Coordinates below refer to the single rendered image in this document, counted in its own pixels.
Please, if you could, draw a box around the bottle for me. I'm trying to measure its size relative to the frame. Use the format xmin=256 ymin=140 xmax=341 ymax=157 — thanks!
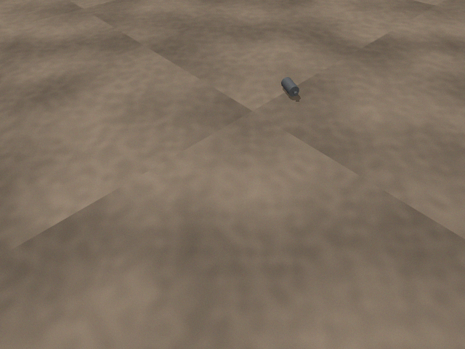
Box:
xmin=281 ymin=77 xmax=299 ymax=97

